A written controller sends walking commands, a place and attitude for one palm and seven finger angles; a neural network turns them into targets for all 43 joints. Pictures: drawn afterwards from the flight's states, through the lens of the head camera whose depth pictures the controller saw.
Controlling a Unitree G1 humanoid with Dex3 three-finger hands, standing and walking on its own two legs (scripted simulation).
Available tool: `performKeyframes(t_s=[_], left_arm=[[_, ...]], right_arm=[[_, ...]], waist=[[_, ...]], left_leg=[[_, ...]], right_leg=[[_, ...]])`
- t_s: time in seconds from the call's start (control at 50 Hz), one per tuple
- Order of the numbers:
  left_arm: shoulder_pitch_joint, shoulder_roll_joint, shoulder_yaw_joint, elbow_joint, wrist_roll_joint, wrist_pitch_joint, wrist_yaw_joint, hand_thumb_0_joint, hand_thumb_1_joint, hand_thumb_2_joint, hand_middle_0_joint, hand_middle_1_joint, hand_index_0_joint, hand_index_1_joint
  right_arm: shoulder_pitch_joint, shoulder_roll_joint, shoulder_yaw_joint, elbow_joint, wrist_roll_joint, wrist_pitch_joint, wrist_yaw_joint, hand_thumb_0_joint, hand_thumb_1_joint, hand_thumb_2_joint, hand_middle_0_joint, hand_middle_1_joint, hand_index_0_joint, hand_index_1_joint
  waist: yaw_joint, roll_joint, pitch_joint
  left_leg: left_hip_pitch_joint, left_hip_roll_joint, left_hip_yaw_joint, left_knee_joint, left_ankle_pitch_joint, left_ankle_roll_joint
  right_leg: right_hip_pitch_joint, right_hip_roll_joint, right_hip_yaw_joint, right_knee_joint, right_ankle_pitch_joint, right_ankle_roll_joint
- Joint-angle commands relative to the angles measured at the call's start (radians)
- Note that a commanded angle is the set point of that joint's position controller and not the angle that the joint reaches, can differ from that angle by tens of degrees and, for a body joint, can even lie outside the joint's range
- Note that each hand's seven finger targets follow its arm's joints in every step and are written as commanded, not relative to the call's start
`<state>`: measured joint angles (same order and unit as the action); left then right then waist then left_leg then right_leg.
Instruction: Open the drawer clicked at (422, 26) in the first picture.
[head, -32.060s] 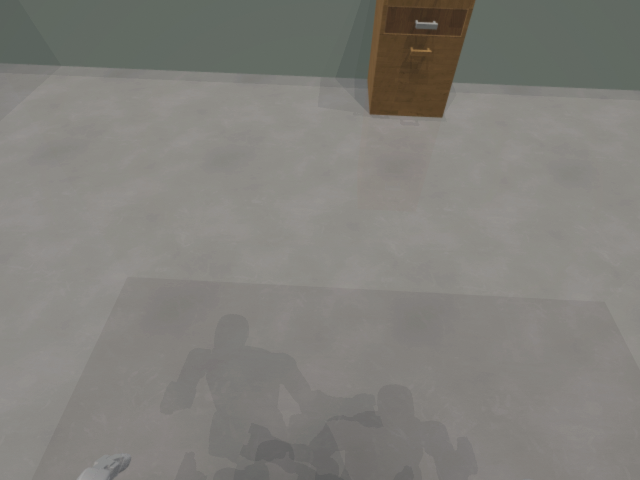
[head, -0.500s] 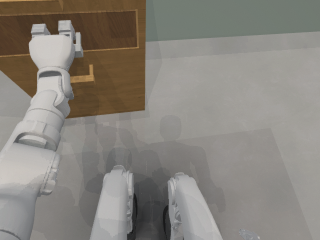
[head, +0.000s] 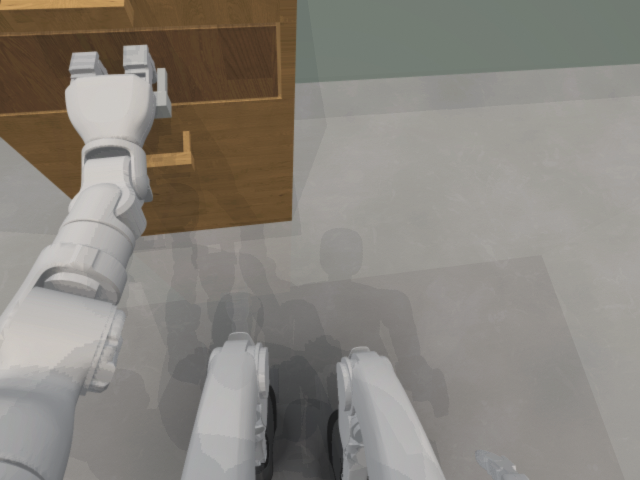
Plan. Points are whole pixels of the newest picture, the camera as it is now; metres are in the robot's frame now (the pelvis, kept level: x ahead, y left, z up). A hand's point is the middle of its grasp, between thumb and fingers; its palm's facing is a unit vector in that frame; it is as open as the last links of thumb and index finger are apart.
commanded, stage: re-aim the fingers above the handle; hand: left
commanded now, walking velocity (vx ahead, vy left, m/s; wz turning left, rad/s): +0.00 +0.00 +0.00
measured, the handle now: (126, 92) +0.58 +0.26 +0.01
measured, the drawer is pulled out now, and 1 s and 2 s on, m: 0.00 0.00 0.00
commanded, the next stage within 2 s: lower the fingers behind the handle in 1.40 s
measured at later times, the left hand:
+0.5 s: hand (130, 133) +0.53 +0.25 +0.00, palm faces +0.03 +0.03 -1.00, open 14.5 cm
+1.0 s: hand (130, 133) +0.52 +0.25 +0.00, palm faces +0.03 +0.03 -1.00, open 14.6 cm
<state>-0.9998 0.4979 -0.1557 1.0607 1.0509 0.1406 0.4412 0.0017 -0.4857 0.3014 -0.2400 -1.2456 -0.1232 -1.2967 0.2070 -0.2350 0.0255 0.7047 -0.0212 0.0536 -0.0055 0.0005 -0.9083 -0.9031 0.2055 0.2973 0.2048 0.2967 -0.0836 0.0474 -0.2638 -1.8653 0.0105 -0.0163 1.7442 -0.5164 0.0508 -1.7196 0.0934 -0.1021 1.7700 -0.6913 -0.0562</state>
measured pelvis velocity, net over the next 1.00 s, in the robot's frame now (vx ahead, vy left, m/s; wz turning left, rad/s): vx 0.01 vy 0.00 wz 0.00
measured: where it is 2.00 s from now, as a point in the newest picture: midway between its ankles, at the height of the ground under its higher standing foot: (303, 467)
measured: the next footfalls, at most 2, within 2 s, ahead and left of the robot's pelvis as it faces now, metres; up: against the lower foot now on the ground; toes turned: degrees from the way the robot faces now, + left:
none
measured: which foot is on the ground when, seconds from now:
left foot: down 0.00-1.00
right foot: down 0.00-1.00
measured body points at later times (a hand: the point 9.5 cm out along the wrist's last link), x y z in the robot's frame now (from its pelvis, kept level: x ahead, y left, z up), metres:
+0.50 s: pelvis +0.01 +0.00 +0.00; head +0.18 +0.03 +0.42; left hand +0.52 +0.25 +0.06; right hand +0.09 -0.26 -0.14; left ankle +0.10 +0.10 -0.48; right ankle +0.05 -0.09 -0.48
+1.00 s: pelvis +0.01 +0.00 +0.01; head +0.18 +0.03 +0.42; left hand +0.52 +0.25 +0.06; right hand +0.10 -0.25 -0.13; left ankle +0.10 +0.10 -0.48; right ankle +0.05 -0.09 -0.48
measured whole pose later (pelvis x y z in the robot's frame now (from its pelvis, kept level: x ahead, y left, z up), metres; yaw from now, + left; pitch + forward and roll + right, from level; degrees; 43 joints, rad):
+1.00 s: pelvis +0.01 +0.00 +0.01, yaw +0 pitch +37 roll -5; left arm -0.96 0.48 -0.15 1.04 1.05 0.13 0.45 0.00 -0.49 0.30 -0.22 -1.25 -0.12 -1.28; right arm 0.20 -0.24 0.01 0.70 -0.02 0.07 0.01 0.00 -0.91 -0.90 0.21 0.30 0.20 0.30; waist -0.07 0.05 -0.27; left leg -1.84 0.01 -0.01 1.73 -0.53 0.05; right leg -1.70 0.09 -0.10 1.75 -0.70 -0.06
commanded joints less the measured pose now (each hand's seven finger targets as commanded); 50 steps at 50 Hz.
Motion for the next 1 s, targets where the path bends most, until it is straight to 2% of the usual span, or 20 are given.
performKeyframes(t_s=[0.0,0.08,0.14,0.2,0.28,0.34,0.36,0.44,0.48,0.52,0.54,0.62,0.7,0.74,0.76,0.78,0.82,0.84,0.9,0.98], left_arm=[[-0.142,-0.063,-0.066,0.027,0.004,-0.038,-0.087,0.0,-0.5,0.3,-0.3,-1.2,-0.3,-1.2],[-0.134,-0.088,-0.077,0.022,0.003,-0.038,-0.088,0.0,-0.5,0.3,-0.3,-1.2,-0.3,-1.2],[-0.128,-0.081,-0.072,0.023,0.005,-0.04,-0.087,0.0,-0.5,0.3,-0.3,-1.2,-0.3,-1.2],[-0.113,-0.08,-0.071,0.021,-0.001,-0.042,-0.089,0.0,-0.5,0.3,-0.3,-1.2,-0.3,-1.2],[-0.108,-0.055,-0.054,0.03,0.005,-0.049,-0.09,0.0,-0.5,0.3,-0.3,-1.2,-0.3,-1.2],[-0.109,-0.084,-0.076,0.019,0.006,-0.052,-0.09,0.0,-0.5,0.3,-0.3,-1.2,-0.3,-1.2],[-0.103,-0.064,-0.058,0.025,0.006,-0.051,-0.087,0.0,-0.5,0.3,-0.3,-1.2,-0.3,-1.2],[-0.124,-0.081,-0.073,0.018,0.006,-0.051,-0.085,0.0,-0.5,0.3,-0.3,-1.2,-0.3,-1.2],[-0.101,-0.066,-0.059,0.026,0.009,-0.049,-0.085,0.0,-0.5,0.3,-0.3,-1.2,-0.3,-1.2],[-0.107,-0.07,-0.057,0.025,0.004,-0.046,-0.086,0.0,-0.5,0.3,-0.3,-1.2,-0.3,-1.2],[-0.109,-0.065,-0.058,0.027,0.009,-0.048,-0.085,0.0,-0.5,0.3,-0.3,-1.2,-0.3,-1.2],[-0.081,-0.092,-0.065,0.019,0.006,-0.049,-0.087,0.0,-0.5,0.3,-0.3,-1.2,-0.3,-1.2],[-0.072,-0.081,-0.061,0.016,0.007,-0.049,-0.086,0.0,-0.5,0.3,-0.3,-1.2,-0.3,-1.2],[-0.075,-0.091,-0.07,0.008,0.004,-0.051,-0.088,0.0,-0.5,0.3,-0.3,-1.2,-0.3,-1.2],[-0.072,-0.07,-0.054,0.019,0.008,-0.05,-0.086,0.0,-0.5,0.3,-0.3,-1.2,-0.3,-1.2],[-0.081,-0.084,-0.067,0.015,0.006,-0.051,-0.086,0.0,-0.5,0.3,-0.3,-1.2,-0.3,-1.2],[-0.071,-0.073,-0.051,0.022,0.006,-0.054,-0.086,0.0,-0.5,0.3,-0.3,-1.2,-0.3,-1.2],[-0.071,-0.071,-0.054,0.021,0.006,-0.056,-0.086,0.0,-0.5,0.3,-0.3,-1.2,-0.3,-1.2],[-0.081,-0.089,-0.071,0.011,0.006,-0.055,-0.084,0.0,-0.5,0.3,-0.3,-1.2,-0.3,-1.2],[-0.077,-0.076,-0.06,0.019,0.009,-0.051,-0.079,0.0,-0.5,0.3,-0.3,-1.2,-0.3,-1.2]], right_arm=[[0.137,-0.168,-0.058,-0.043,0.002,-0.012,-0.015,0.0,-0.9,-0.9,0.2,0.3,0.2,0.3],[0.139,-0.167,-0.062,-0.041,0.001,-0.009,-0.011,0.0,-0.9,-0.9,0.2,0.3,0.2,0.3],[0.138,-0.168,-0.061,-0.042,0.001,-0.007,-0.009,0.0,-0.9,-0.9,0.2,0.3,0.2,0.3],[0.135,-0.165,-0.061,-0.043,0.002,-0.005,-0.011,0.0,-0.9,-0.9,0.2,0.3,0.2,0.3],[0.131,-0.167,-0.06,-0.042,0.002,-0.005,-0.011,0.0,-0.9,-0.9,0.2,0.3,0.2,0.3],[0.128,-0.165,-0.062,-0.047,0.002,-0.005,-0.009,0.0,-0.9,-0.9,0.2,0.3,0.2,0.3],[0.129,-0.166,-0.061,-0.044,0.002,-0.003,-0.009,0.0,-0.9,-0.9,0.2,0.3,0.2,0.3],[0.131,-0.166,-0.063,-0.042,0.001,-0.005,-0.009,0.0,-0.9,-0.9,0.2,0.3,0.2,0.3],[0.133,-0.165,-0.062,-0.043,0.001,-0.002,-0.008,0.0,-0.9,-0.9,0.2,0.3,0.2,0.3],[0.128,-0.164,-0.063,-0.042,0.002,-0.002,-0.007,0.0,-0.9,-0.9,0.2,0.3,0.2,0.3],[0.131,-0.167,-0.062,-0.044,0.001,-0.002,-0.009,0.0,-0.9,-0.9,0.2,0.3,0.2,0.3],[0.128,-0.162,-0.066,-0.047,0.0,0.002,-0.005,0.0,-0.9,-0.9,0.2,0.3,0.2,0.3],[0.126,-0.164,-0.065,-0.05,0.003,0.006,-0.007,0.0,-0.9,-0.9,0.2,0.3,0.2,0.3],[0.12,-0.164,-0.064,-0.054,0.005,0.006,-0.004,0.0,-0.9,-0.9,0.2,0.3,0.2,0.3],[0.121,-0.165,-0.063,-0.052,0.003,0.006,-0.005,0.0,-0.9,-0.9,0.2,0.3,0.2,0.3],[0.122,-0.164,-0.064,-0.05,0.003,0.005,-0.006,0.0,-0.9,-0.9,0.2,0.3,0.2,0.3],[0.122,-0.164,-0.065,-0.048,0.003,0.003,-0.006,0.0,-0.9,-0.9,0.2,0.3,0.2,0.3],[0.124,-0.165,-0.063,-0.052,0.003,0.004,-0.006,0.0,-0.9,-0.9,0.2,0.3,0.2,0.3],[0.12,-0.162,-0.065,-0.049,0.003,0.005,-0.005,0.0,-0.9,-0.9,0.2,0.3,0.2,0.3],[0.119,-0.164,-0.064,-0.05,0.004,0.004,-0.005,0.0,-0.9,-0.9,0.2,0.3,0.2,0.3]], waist=[[-0.116,0.026,-0.332],[-0.117,0.025,-0.334],[-0.112,0.04,-0.332],[-0.113,0.009,-0.331],[-0.108,0.01,-0.331],[-0.109,0.026,-0.325],[-0.104,0.017,-0.324],[-0.116,0.02,-0.331],[-0.106,0.016,-0.339],[-0.109,-0.01,-0.334],[-0.109,0.018,-0.332],[-0.1,0.024,-0.343],[-0.101,0.001,-0.342],[-0.099,0.018,-0.341],[-0.095,0.02,-0.332],[-0.105,0.004,-0.33],[-0.102,-0.018,-0.338],[-0.097,0.011,-0.338],[-0.104,0.01,-0.329],[-0.098,0.008,-0.328]], left_leg=[[0.47,0.011,-0.064,-0.182,-0.072,0.0],[0.49,0.013,-0.07,-0.187,-0.058,-0.001],[0.495,0.012,-0.069,-0.191,-0.055,-0.003],[0.472,0.01,-0.059,-0.183,-0.054,0.002],[0.461,0.01,-0.055,-0.178,-0.055,0.002],[0.47,0.009,-0.057,-0.184,-0.053,0.001],[0.469,0.008,-0.056,-0.184,-0.054,0.001],[0.473,0.009,-0.058,-0.178,-0.043,0.003],[0.472,0.01,-0.057,-0.175,-0.03,0.003],[0.462,0.01,-0.057,-0.174,-0.033,0.004],[0.468,0.009,-0.057,-0.175,-0.028,0.002],[0.492,0.013,-0.06,-0.18,-0.02,0.0],[0.486,0.011,-0.059,-0.183,-0.028,0.002],[0.488,0.008,-0.057,-0.189,-0.033,0.002],[0.483,0.008,-0.058,-0.191,-0.04,0.001],[0.481,0.009,-0.058,-0.185,-0.035,0.004],[0.478,0.012,-0.06,-0.182,-0.027,0.004],[0.473,0.009,-0.056,-0.184,-0.027,0.003],[0.475,0.008,-0.054,-0.183,-0.037,0.004],[0.473,0.007,-0.056,-0.186,-0.037,0.003]], right_leg=[[0.065,-0.004,0.051,-0.302,0.059,0.003],[0.058,-0.004,0.046,-0.3,0.073,0.003],[0.059,-0.005,0.045,-0.299,0.075,0.002],[0.088,-0.005,0.057,-0.314,0.074,0.004],[0.091,-0.004,0.058,-0.31,0.069,0.004],[0.08,-0.005,0.056,-0.311,0.07,0.003],[0.085,-0.004,0.057,-0.313,0.069,0.001],[0.079,-0.006,0.055,-0.308,0.083,0.004],[0.09,-0.004,0.055,-0.304,0.096,0.002],[0.098,-0.005,0.058,-0.309,0.093,0.004],[0.092,-0.004,0.056,-0.306,0.098,0.004],[0.085,-0.004,0.055,-0.306,0.106,0.001],[0.1,-0.002,0.058,-0.311,0.097,0.003],[0.1,-0.005,0.056,-0.314,0.09,0.002],[0.099,-0.005,0.055,-0.313,0.083,0.0],[0.096,-0.004,0.056,-0.314,0.092,0.003],[0.103,-0.004,0.057,-0.312,0.098,0.004],[0.105,-0.006,0.056,-0.31,0.096,0.002],[0.098,-0.005,0.06,-0.318,0.085,0.003],[0.102,-0.005,0.059,-0.317,0.084,0.001]])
